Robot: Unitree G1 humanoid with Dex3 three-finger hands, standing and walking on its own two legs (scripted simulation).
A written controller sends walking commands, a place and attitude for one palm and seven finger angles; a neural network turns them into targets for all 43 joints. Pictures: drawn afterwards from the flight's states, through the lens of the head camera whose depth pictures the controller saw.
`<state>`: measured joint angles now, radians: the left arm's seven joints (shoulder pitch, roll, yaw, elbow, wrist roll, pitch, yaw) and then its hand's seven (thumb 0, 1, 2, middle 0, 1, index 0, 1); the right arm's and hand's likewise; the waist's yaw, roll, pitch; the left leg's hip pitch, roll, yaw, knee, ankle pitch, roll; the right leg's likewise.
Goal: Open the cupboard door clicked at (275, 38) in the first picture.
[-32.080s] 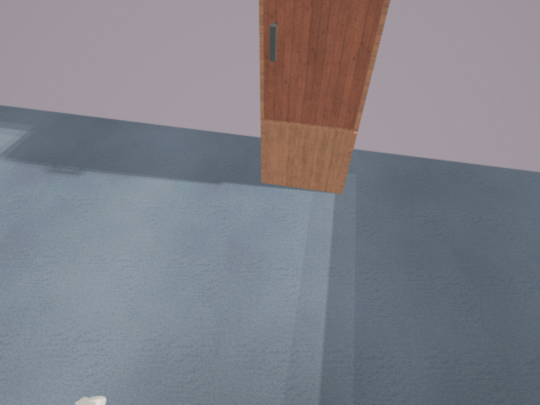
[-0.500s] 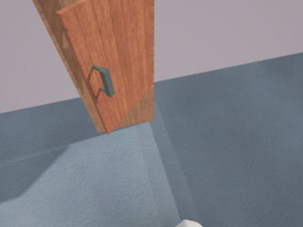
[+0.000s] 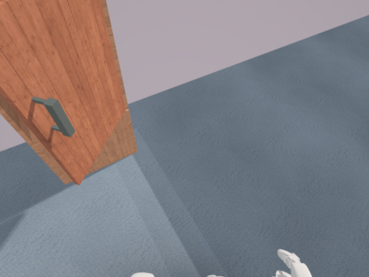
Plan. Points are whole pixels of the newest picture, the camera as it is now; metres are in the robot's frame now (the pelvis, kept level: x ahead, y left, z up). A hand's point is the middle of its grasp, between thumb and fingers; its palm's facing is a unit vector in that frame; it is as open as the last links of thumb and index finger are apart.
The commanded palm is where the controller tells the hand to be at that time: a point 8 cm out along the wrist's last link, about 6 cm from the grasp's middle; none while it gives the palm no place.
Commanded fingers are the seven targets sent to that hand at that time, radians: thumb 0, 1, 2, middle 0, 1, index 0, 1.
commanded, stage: walk to a spot facing it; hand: left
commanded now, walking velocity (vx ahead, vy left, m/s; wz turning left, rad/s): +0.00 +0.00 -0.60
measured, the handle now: (53, 116) +0.45 +0.38 +0.02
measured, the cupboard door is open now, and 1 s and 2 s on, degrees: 42 42 42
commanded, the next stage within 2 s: turn to face it in 1.94 s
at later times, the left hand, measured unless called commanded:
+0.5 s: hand (134, 257) +0.17 +0.13 -0.15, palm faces -0.32 -0.91 -0.27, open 7.4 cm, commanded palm none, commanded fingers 0.00 0.90 0.90 -0.20 -0.30 -0.20 -0.30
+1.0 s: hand (192, 196) +0.34 +0.00 -0.15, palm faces -0.65 -0.75 -0.15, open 7.4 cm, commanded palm none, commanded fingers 0.00 0.90 0.90 -0.20 -0.30 -0.20 -0.30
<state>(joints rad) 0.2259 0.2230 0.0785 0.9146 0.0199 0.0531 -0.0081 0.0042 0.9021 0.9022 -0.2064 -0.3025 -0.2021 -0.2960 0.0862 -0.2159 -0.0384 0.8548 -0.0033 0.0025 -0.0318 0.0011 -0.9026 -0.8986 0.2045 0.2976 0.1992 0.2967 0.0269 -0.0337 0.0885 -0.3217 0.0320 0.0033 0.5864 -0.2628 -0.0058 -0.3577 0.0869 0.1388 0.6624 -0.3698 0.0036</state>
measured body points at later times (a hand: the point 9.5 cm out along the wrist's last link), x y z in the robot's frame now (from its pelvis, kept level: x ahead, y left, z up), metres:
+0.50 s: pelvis +0.01 -0.04 +0.01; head +0.06 -0.06 +0.45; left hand +0.19 +0.18 -0.13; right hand -0.03 -0.31 -0.14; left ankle +0.03 +0.11 -0.66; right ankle -0.02 -0.14 -0.73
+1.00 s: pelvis +0.13 -0.07 +0.01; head +0.18 -0.09 +0.46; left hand +0.37 +0.04 -0.14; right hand -0.07 -0.21 -0.12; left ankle +0.11 +0.08 -0.73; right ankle +0.12 -0.24 -0.66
